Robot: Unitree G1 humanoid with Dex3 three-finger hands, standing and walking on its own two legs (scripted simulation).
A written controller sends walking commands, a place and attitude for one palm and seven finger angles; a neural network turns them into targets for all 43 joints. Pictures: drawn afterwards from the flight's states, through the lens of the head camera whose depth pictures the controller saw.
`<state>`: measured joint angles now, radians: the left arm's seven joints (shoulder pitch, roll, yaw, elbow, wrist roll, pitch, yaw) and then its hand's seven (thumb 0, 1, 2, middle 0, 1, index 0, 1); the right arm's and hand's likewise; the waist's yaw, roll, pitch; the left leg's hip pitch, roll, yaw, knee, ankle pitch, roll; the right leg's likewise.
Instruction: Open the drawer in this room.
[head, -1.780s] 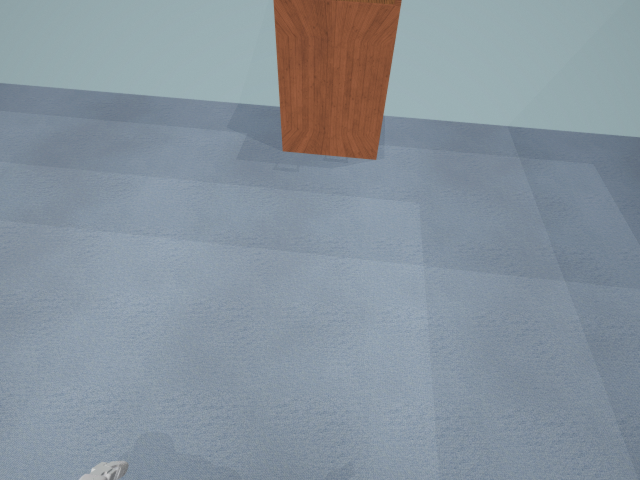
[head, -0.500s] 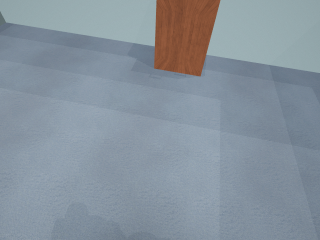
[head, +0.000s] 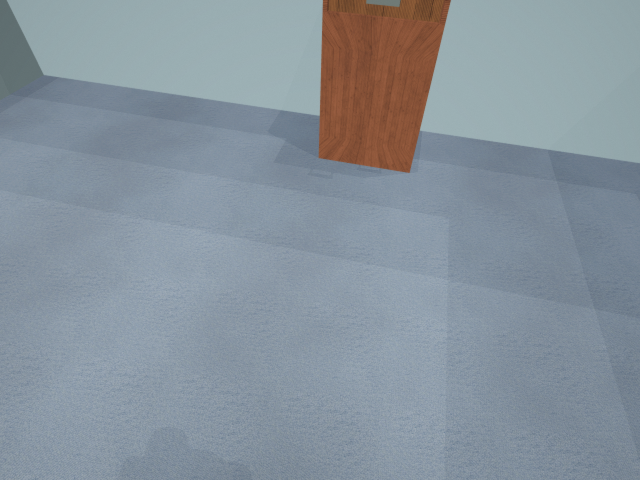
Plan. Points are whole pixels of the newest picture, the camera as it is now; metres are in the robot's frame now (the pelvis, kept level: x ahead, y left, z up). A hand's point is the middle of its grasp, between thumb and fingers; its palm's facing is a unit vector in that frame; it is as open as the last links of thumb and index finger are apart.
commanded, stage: stand and wait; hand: left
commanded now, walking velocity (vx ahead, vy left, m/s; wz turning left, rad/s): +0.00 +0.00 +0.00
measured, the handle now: out of the picture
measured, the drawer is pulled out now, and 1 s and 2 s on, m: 0.00 0.00 0.00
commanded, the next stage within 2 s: turn or walk to find it in 0.34 s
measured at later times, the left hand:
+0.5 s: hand out of the picture +0.00 +0.18 -0.18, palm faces +0.05 -0.98 -0.21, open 7.4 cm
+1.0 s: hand out of the picture +0.01 +0.18 -0.17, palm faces +0.09 -0.97 -0.21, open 7.4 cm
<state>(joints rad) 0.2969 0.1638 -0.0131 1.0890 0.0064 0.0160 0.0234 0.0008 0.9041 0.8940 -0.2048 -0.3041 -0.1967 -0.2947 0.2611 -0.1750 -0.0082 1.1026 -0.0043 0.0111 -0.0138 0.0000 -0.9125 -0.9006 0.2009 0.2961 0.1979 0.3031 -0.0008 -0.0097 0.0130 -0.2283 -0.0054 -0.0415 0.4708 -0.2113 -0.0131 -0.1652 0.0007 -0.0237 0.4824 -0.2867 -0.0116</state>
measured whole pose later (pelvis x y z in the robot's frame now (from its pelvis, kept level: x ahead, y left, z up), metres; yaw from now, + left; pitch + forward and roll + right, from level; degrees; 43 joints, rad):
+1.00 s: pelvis +0.01 +0.00 +0.00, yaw +4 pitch -1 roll +0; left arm 0.28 0.17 0.00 1.09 0.01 0.00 0.03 0.00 0.91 0.89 -0.20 -0.30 -0.20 -0.29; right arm 0.22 -0.18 0.00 1.07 0.00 0.00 -0.02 0.00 -0.92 -0.90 0.20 0.30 0.20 0.30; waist 0.00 0.00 0.01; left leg -0.24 -0.03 -0.08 0.46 -0.20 -0.01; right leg -0.14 0.00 -0.03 0.47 -0.31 -0.02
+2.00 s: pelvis +0.05 +0.02 -0.01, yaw +6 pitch -1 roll -1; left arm 0.38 0.18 0.03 1.12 0.02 -0.01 0.00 0.00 0.90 0.89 -0.20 -0.30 -0.20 -0.29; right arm 0.31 -0.20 -0.02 1.09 -0.02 0.00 0.00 0.00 -0.91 -0.90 0.20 0.30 0.20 0.30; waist 0.01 -0.01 -0.01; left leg -0.28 0.05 0.06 0.64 -0.38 0.01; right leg -0.07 0.01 -0.06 0.48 -0.40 -0.02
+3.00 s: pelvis +0.27 +0.02 +0.00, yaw +6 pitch +0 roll +0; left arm 0.32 0.16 0.00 1.16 0.01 -0.01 0.03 0.00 0.91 0.89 -0.20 -0.30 -0.20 -0.29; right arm 0.15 -0.15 -0.01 1.09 0.00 -0.03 -0.03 -0.01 -0.92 -0.90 0.20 0.30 0.20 0.30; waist 0.02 -0.01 0.01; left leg -0.14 0.04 0.16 0.44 -0.30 0.01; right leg -0.09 -0.08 -0.17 0.42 -0.31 0.03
